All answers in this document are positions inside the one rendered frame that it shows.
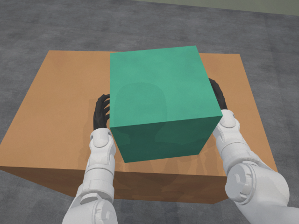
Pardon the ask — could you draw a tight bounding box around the right robot upper arm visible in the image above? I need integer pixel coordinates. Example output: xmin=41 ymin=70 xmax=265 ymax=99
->
xmin=225 ymin=163 xmax=299 ymax=224

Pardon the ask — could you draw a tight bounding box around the right robot forearm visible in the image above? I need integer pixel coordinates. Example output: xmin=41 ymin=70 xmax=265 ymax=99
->
xmin=213 ymin=109 xmax=274 ymax=177

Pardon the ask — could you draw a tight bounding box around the robot left hand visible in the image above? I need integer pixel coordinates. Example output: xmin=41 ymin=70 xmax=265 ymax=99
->
xmin=93 ymin=94 xmax=110 ymax=130

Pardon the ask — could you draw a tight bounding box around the robot right hand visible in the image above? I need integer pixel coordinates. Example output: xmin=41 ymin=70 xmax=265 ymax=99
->
xmin=209 ymin=78 xmax=227 ymax=110

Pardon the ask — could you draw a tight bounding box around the pedestal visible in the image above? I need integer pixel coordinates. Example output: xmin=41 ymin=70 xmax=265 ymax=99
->
xmin=0 ymin=50 xmax=278 ymax=204

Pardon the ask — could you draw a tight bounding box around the left robot forearm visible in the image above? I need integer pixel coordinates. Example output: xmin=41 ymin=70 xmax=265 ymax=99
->
xmin=62 ymin=128 xmax=116 ymax=224

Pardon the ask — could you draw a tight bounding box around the carton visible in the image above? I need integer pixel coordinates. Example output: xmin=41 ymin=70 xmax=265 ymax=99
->
xmin=110 ymin=46 xmax=223 ymax=163

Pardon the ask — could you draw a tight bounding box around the left robot upper arm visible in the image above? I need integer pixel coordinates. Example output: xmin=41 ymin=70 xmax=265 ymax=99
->
xmin=63 ymin=199 xmax=118 ymax=224

